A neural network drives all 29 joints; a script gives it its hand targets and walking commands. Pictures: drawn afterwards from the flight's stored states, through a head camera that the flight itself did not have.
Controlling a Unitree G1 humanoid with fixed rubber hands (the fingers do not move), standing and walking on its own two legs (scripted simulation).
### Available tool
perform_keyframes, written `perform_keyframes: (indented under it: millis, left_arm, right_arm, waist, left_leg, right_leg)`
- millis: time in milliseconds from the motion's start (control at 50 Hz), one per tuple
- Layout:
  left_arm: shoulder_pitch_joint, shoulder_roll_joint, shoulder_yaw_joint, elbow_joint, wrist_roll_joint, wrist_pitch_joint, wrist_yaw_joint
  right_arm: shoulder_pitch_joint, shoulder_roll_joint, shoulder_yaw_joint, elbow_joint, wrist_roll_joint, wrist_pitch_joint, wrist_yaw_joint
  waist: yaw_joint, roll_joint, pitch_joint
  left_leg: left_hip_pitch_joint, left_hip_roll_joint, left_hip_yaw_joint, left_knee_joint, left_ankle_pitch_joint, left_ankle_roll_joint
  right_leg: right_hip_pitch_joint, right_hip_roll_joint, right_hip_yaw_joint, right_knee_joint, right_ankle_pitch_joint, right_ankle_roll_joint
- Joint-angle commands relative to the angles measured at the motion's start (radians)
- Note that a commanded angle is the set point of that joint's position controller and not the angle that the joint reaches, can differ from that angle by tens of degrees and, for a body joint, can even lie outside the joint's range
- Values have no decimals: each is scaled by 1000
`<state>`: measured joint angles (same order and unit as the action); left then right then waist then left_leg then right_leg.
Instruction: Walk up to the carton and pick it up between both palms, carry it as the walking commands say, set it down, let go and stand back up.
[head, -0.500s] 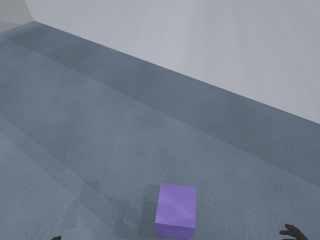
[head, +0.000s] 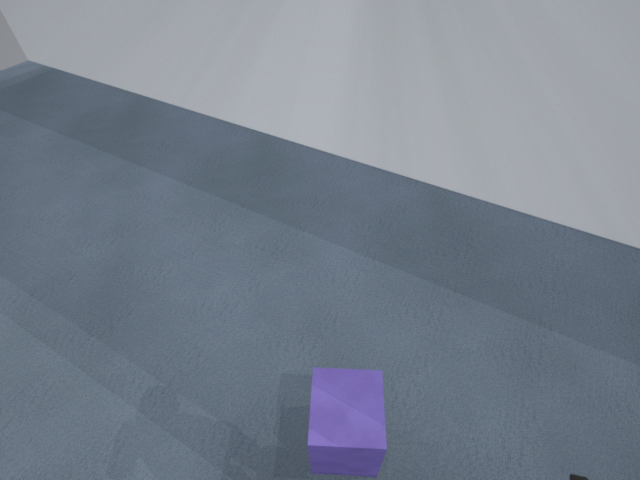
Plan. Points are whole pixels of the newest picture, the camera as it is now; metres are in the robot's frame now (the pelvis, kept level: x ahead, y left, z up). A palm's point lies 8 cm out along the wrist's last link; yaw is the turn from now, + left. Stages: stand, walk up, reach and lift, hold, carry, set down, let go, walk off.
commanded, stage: walk up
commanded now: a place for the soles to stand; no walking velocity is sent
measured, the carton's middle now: (345, 423) +0.42 -0.03 -0.65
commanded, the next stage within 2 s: reach and lift in 0.40 s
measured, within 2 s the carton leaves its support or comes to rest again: neither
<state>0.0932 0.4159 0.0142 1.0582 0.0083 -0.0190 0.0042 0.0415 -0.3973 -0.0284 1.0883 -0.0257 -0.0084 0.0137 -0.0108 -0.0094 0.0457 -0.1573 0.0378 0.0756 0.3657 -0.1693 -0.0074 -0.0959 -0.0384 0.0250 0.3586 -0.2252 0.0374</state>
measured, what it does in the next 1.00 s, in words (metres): lowers itself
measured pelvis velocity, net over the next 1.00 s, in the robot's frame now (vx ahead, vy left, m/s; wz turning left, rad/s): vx -0.03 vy -0.01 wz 0.04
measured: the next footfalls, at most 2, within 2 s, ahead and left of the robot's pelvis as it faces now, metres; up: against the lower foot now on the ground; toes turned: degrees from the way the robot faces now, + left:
none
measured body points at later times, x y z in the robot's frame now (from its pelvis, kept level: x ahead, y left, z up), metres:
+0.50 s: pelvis -0.01 -0.01 -0.01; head +0.03 -0.01 +0.44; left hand +0.15 +0.31 -0.10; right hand +0.14 -0.32 -0.10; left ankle +0.02 +0.12 -0.75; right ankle -0.02 -0.15 -0.75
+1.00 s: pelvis -0.03 -0.01 -0.06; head +0.11 +0.00 +0.37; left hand +0.25 +0.26 -0.15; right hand +0.25 -0.28 -0.15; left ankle +0.02 +0.12 -0.75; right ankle -0.02 -0.15 -0.75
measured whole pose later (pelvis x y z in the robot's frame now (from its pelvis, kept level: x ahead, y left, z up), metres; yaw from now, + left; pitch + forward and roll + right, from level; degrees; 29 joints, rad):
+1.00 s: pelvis -0.03 -0.01 -0.06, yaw +2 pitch +15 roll +0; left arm -0.21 0.28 0.15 0.60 0.04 0.21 -0.02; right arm -0.21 -0.27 -0.18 0.64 -0.01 0.17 0.03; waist -0.04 0.00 0.05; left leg -0.80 0.05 0.01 0.87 -0.32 -0.02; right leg -0.73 -0.03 -0.01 0.89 -0.42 0.03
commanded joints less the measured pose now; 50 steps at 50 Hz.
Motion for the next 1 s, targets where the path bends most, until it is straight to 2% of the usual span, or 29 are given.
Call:
perform_keyframes:
  millis: [0, 380, 400, 420, 440, 460, 480, 520, 560, 640, 720, 800, 880, 980]
  left_arm:
    - [-25, 172, 30, -40, 0, -10, 5]
    - [-6, 181, 31, -53, 1, -15, 5]
    - [-226, 77, 110, -403, 13, 41, -40]
    - [-164, 104, 137, -495, 56, 109, -59]
    - [-90, 129, 156, -486, 77, 160, -74]
    - [-49, 143, 173, -479, 90, 197, -80]
    - [-50, 122, 191, -501, 86, 230, -82]
    - [-18, 81, 201, -532, 96, 255, -83]
    - [-12, 43, 194, -573, 100, 261, -79]
    - [-76, 9, 188, -632, 85, 232, -54]
    - [-132, -5, 177, -643, 61, 224, -28]
    - [-158, -19, 170, -598, 50, 218, -12]
    - [-254, -18, 169, -559, 39, 210, -9]
    - [-434, 8, 169, -523, 27, 219, -21]
  right_arm:
    - [-67, -185, -33, -51, 0, -9, -3]
    - [-49, -187, -39, -71, 5, 0, 2]
    - [-157, -80, -111, -421, 13, 32, 29]
    - [-98, -52, -108, -503, -5, 90, 50]
    - [-67, -88, -141, -543, -37, 126, 56]
    - [-41, -110, -161, -552, -43, 151, 54]
    - [-24, -119, -187, -557, -45, 174, 49]
    - [52, -95, -187, -556, -48, 193, 45]
    - [58, -80, -188, -553, -48, 196, 54]
    - [-53, -79, -195, -559, -31, 176, 66]
    - [-122, -79, -202, -553, -18, 167, 63]
    - [-146, -57, -197, -526, -10, 160, 47]
    - [-212, -33, -191, -524, 4, 156, 25]
    - [-353, -14, -193, -542, 20, 177, 3]
  waist:
    - [5, 32, -54]
    - [0, 5, -58]
    - [54, -36, 11]
    - [64, -34, 69]
    - [74, -72, 97]
    - [61, -73, 76]
    - [35, -73, 58]
    - [9, -75, 28]
    - [-15, -50, -24]
    - [-22, 54, -124]
    - [-28, 77, -236]
    - [-18, 57, -344]
    - [-28, 29, -403]
    - [-31, 7, -438]
  left_leg:
    - [50, 114, -115, -84, -18, 42]
    - [84, 114, -80, -43, -2, 44]
    - [-104, -84, -9, 58, -126, -15]
    - [-14, -92, 10, 90, -117, -3]
    - [64, -100, 2, 122, -104, -8]
    - [143, -120, 17, 138, -104, -25]
    - [182, -127, 20, 147, -104, -33]
    - [174, -128, -5, 130, -85, -30]
    - [163, -115, -23, 134, -40, -23]
    - [48, -73, -49, 224, 101, -34]
    - [0, -59, -72, 340, 265, -58]
    - [-52, -68, -79, 422, 386, -64]
    - [-140, -80, -74, 470, 358, -50]
    - [-291, -89, -67, 491, 176, -31]
  right_leg:
    - [-64, -70, 45, -44, 118, -61]
    - [-123, -71, 90, -24, 161, -70]
    - [-308, 81, -75, 46, -98, -4]
    - [-396, 61, -77, 19, -142, -21]
    - [-470, 40, -69, -12, -176, -30]
    - [-480, 30, -62, -40, -214, -39]
    - [-460, 35, -59, -40, -214, -45]
    - [-407, 52, -66, -20, -177, -39]
    - [-364, 71, -73, 31, -122, -32]
    - [-341, 110, -87, 201, 21, -17]
    - [-457, 110, -88, 314, 134, -13]
    - [-542, 105, -81, 381, 247, -5]
    - [-606, 96, -72, 414, 266, 0]
    - [-653, 84, -67, 430, 142, 6]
